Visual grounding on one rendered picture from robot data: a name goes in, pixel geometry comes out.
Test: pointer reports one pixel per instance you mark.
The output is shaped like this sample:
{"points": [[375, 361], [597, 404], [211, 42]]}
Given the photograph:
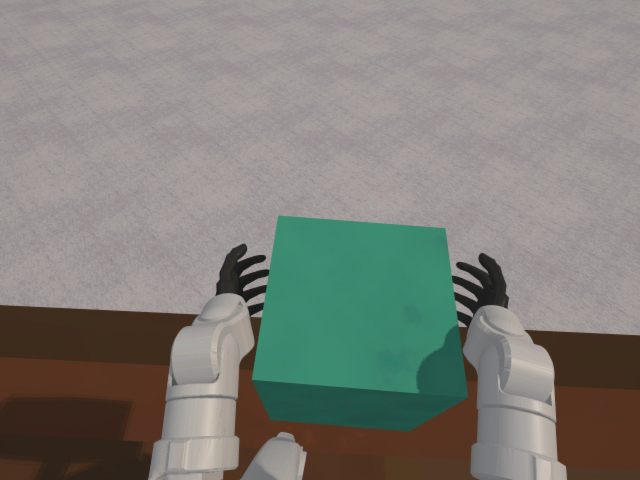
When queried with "right robot hand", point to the right robot hand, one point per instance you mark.
{"points": [[492, 293]]}

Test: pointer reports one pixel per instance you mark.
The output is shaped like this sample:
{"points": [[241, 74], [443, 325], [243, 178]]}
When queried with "left robot hand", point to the left robot hand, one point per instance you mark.
{"points": [[231, 282]]}

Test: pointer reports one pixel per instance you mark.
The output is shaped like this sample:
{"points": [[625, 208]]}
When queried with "robot left shin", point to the robot left shin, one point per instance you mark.
{"points": [[286, 435]]}

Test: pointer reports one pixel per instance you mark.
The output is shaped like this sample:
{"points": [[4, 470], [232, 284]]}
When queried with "carton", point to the carton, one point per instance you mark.
{"points": [[359, 325]]}

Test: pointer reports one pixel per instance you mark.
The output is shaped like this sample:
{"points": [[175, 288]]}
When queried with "right robot forearm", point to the right robot forearm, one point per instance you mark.
{"points": [[516, 432]]}

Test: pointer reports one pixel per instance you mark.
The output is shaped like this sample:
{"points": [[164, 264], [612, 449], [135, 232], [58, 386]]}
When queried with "robot left thigh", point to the robot left thigh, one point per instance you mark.
{"points": [[278, 459]]}

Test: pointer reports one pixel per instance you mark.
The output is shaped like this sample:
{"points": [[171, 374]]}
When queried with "left robot forearm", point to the left robot forearm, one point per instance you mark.
{"points": [[198, 436]]}

